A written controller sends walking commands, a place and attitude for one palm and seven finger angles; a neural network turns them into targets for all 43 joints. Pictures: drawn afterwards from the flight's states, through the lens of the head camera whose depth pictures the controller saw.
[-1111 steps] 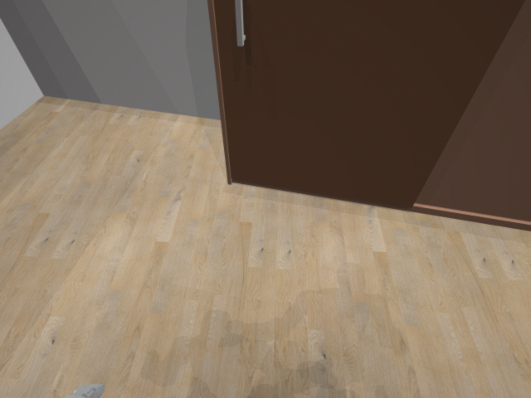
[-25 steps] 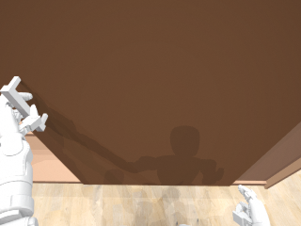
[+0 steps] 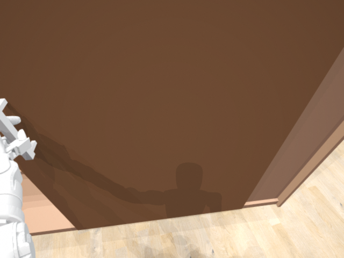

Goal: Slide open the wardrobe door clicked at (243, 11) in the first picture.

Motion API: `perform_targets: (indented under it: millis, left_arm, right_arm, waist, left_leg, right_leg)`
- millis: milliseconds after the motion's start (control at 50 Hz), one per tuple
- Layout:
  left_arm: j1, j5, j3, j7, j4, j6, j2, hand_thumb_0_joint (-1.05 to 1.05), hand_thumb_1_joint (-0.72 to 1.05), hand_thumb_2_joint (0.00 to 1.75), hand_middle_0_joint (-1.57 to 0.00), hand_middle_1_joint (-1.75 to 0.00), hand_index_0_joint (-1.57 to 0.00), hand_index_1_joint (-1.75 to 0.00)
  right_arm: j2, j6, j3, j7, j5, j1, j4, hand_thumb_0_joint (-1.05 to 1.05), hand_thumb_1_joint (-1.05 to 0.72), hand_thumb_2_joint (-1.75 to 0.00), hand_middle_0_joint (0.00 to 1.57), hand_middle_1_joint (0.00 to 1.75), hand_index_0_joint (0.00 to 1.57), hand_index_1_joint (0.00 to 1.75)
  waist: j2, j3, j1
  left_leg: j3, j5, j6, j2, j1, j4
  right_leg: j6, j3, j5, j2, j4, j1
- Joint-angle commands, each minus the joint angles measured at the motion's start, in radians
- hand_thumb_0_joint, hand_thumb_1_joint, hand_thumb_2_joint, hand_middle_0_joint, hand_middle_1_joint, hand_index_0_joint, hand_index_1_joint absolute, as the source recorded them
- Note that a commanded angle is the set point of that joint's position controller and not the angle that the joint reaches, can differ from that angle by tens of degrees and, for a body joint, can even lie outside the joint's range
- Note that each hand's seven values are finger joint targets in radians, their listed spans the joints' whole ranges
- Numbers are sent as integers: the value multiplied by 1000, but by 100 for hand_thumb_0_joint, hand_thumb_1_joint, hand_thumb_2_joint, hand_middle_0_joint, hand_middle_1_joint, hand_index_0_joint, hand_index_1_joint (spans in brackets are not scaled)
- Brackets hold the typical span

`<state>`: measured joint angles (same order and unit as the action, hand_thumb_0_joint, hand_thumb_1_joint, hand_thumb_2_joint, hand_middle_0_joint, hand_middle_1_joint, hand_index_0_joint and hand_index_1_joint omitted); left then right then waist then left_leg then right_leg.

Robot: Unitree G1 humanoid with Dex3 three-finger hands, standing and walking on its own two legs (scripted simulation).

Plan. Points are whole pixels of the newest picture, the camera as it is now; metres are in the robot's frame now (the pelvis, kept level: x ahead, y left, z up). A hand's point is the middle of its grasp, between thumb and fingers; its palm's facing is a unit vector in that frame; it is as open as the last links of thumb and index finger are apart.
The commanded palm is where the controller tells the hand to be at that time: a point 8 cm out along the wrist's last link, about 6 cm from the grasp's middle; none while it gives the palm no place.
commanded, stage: stop walking and hold the door there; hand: left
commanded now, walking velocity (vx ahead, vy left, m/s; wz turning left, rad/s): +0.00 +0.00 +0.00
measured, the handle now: (16, 131) +0.40 +0.40 +0.09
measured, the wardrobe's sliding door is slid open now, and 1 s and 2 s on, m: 0.65 0.65 0.65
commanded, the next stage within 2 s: loosen the grip on the handle in 1.76 s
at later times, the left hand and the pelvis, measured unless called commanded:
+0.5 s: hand (23, 142) +0.36 +0.36 +0.09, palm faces +0.54 -0.80 -0.27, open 5.8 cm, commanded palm +0.32 +0.39 +0.08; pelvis +0.00 +0.02 -0.01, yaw +3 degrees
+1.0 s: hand (20, 145) +0.36 +0.36 +0.09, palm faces +0.37 -0.89 -0.26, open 5.8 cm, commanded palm +0.32 +0.38 +0.08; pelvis -0.03 +0.12 +0.00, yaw +5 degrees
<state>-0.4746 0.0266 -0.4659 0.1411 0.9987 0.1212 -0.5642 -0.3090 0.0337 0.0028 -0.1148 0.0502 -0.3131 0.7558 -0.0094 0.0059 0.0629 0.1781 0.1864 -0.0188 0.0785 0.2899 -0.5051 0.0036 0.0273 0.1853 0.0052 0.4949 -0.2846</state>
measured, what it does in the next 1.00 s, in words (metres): steps to the left: right foot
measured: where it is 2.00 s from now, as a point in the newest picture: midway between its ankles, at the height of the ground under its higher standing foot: outside the picture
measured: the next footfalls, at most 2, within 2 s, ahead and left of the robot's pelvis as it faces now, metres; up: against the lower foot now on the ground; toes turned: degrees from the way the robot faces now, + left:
right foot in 0.86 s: -0.02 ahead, -0.03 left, +0.00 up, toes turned -7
left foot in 1.10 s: +0.04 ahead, +0.39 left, +0.00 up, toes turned +13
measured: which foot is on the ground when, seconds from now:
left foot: down 0.00-0.84, up 0.86-1.00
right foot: down 0.00-0.58, up 0.60-0.84, down 0.86-1.00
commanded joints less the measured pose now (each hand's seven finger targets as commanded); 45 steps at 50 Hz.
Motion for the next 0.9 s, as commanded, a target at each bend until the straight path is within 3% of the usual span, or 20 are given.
perform_targets:
  millis: [0, 200, 260, 360, 440, 500, 520, 560, 580, 600, 620, 680, 740, 760, 780, 800, 820, 840, 860, 880]
  left_arm:
    - [-327, -28, 29, -3, -139, 80, -269, 0, 90, 90, -45, -140, -45, -140]
    - [-353, -28, 90, -17, -143, 92, -203, 0, 90, 90, -45, -140, -45, -140]
    - [-326, -27, 66, -16, -132, 94, -241, 0, 90, 90, -45, -140, -45, -140]
    - [-307, -31, 60, -9, -115, 98, -257, 0, 90, 90, -45, -140, -45, -140]
    - [-355, -32, 67, -12, -149, 94, -233, 0, 90, 90, -45, -140, -45, -140]
    - [-382, -29, 101, -16, -200, 97, -186, 0, 90, 90, -45, -140, -45, -140]
    - [-397, -29, 152, -25, -235, 112, -121, 0, 90, 90, -45, -140, -45, -140]
    - [-435, -18, 219, -32, -333, 146, -35, 0, 90, 90, -45, -140, -45, -140]
    - [-417, -24, 200, -23, -370, 151, -42, 0, 90, 90, -45, -140, -45, -140]
    - [-413, -16, 233, -22, -392, 148, -4, 0, 90, 90, -45, -140, -45, -140]
    - [-422, -6, 278, -26, -410, 139, 50, 0, 90, 90, -45, -140, -45, -140]
    - [-403, -2, 269, -23, -398, 107, 29, 0, 90, 90, -45, -140, -45, -140]
    - [-429, 5, 290, -25, -444, 84, 52, 0, 90, 90, -45, -140, -45, -140]
    - [-420, 6, 263, -22, -443, 80, 14, 0, 90, 90, -45, -140, -45, -140]
    - [-396, 9, 277, -22, -439, 74, 38, 0, 90, 90, -45, -140, -45, -140]
    - [-385, 13, 289, -24, -481, 79, 59, 0, 90, 90, -45, -140, -45, -140]
    - [-388, 4, 270, -21, -483, 96, 6, 0, 90, 90, -45, -140, -45, -140]
    - [-392, 25, 225, -12, -435, 68, -36, 0, 90, 90, -45, -140, -45, -140]
    - [-413, 12, 249, -3, -499, 58, -26, 0, 90, 90, -45, -140, -45, -140]
    - [-468, 19, 316, -18, -569, 72, 61, 0, 90, 90, -45, -140, -45, -140]
  right_arm:
    - [-152, 51, 42, -8, -1, 55, -130, 0, -90, -90, 20, 30, 20, 30]
    - [-148, 62, 47, -10, -1, 35, -111, 0, -90, -90, 20, 30, 20, 30]
    - [-153, 57, 49, -13, -2, 34, -97, 0, -90, -90, 20, 30, 20, 30]
    - [-153, 23, 67, -9, -1, 48, -110, 0, -90, -90, 20, 30, 20, 30]
    - [-137, 4, 70, 4, 0, 65, -127, 0, -90, -90, 20, 30, 20, 30]
    - [-143, -5, 71, 6, -4, 78, -127, 0, -90, -90, 20, 30, 20, 30]
    - [-141, -7, 68, 9, -4, 95, -146, 0, -90, -90, 20, 30, 20, 30]
    - [-119, -6, 36, 11, -6, 144, -178, 0, -90, -90, 20, 30, 20, 30]
    - [-113, 2, 37, 14, -12, 145, -184, 0, -90, -90, 20, 30, 20, 30]
    - [-110, 11, 41, 13, -10, 149, -176, 0, -90, -90, 20, 30, 20, 30]
    - [-101, 20, 42, 12, -5, 154, -171, 0, -90, -90, 20, 30, 20, 30]
    - [-107, 39, 47, 19, -5, 148, -150, 0, -90, -90, 20, 30, 20, 30]
    - [-82, 56, 36, 37, -12, 170, -167, 0, -90, -90, 20, 30, 20, 30]
    - [-90, 59, 36, 46, -20, 173, -175, 0, -90, -90, 20, 30, 20, 30]
    - [-75, 63, 34, 62, -29, 187, -185, 0, -90, -90, 20, 30, 20, 30]
    - [-73, 66, 40, 80, -33, 219, -202, 0, -90, -90, 20, 30, 20, 30]
    - [-93, 51, 48, 92, -18, 187, -200, 0, -90, -90, 20, 30, 20, 30]
    - [-138, 43, 41, 80, -22, 187, -190, 0, -90, -90, 20, 30, 20, 30]
    - [-118, 54, 41, 88, -26, 174, -171, 0, -90, -90, 20, 30, 20, 30]
    - [-71, 60, 31, 93, -22, 137, -157, 0, -90, -90, 20, 30, 20, 30]
  waist:
    - [-139, -153, -50]
    - [-88, -203, -45]
    - [-83, -216, -45]
    - [-5, -210, -43]
    - [170, -207, -48]
    - [112, -195, -40]
    - [6, -183, -40]
    - [-299, -192, -47]
    - [-297, -218, -63]
    - [-218, -245, -60]
    - [-162, -251, -55]
    - [-134, -260, -60]
    - [-188, -277, -77]
    - [-211, -262, -89]
    - [-198, -282, -118]
    - [-133, -280, -159]
    - [311, -207, -161]
    - [338, -109, -113]
    - [195, -160, -92]
    - [263, -200, -62]
  left_leg:
    - [-189, 268, -19, 114, -52, 208]
    - [-146, 14, -5, 97, -128, 117]
    - [-139, -49, -5, 96, -147, 103]
    - [-109, -54, 22, 32, -87, -50]
    - [-150, 137, 32, -11, -34, -122]
    - [-167, -23, 12, 36, -127, 14]
    - [-205, -9, -10, 84, -136, 53]
    - [-409, -50, -78, 223, -134, 244]
    - [-434, -67, -93, 244, -144, 264]
    - [-388, -113, -86, 212, -165, 234]
    - [-337, -161, -90, 185, -184, 213]
    - [-262, -263, -95, 143, -239, 191]
    - [-209, -185, -38, 105, -230, 241]
    - [-186, -222, -4, 79, -209, 241]
    - [-155, -318, 68, 48, -159, 212]
    - [-123, -314, 172, -3, -19, -15]
    - [-192, 128, 175, -73, 249, -524]
    - [-313, 383, 127, -58, 451, -804]
    - [-432, 355, 92, -14, 435, -855]
    - [-363, 336, 99, -19, 482, -834]
  right_leg:
    - [7, -53, 155, 57, -72, 1]
    - [9, -82, -46, 79, -63, 8]
    - [6, -80, -100, 86, -59, 14]
    - [52, -202, -273, 247, -92, 21]
    - [92, -235, -237, 372, -116, 26]
    - [34, -121, -121, 302, -13, -53]
    - [10, -70, 35, 237, 43, -101]
    - [-30, 54, 373, 67, 444, -181]
    - [-19, 32, 420, 60, 604, -196]
    - [-23, 30, 383, 65, 659, -195]
    - [-34, 51, 365, 66, 660, -191]
    - [-43, 100, 373, 64, 551, -140]
    - [-29, 153, 381, 44, 362, -7]
    - [-21, 168, 374, 46, 255, 49]
    - [4, 191, 328, 48, 96, 173]
    - [64, 134, 223, 132, -120, 336]
    - [232, -350, 8, 532, -327, 390]
    - [303, -569, -381, 716, -257, 282]
    - [268, -423, -577, 704, -133, 300]
    - [201, -239, -682, 581, -33, 454]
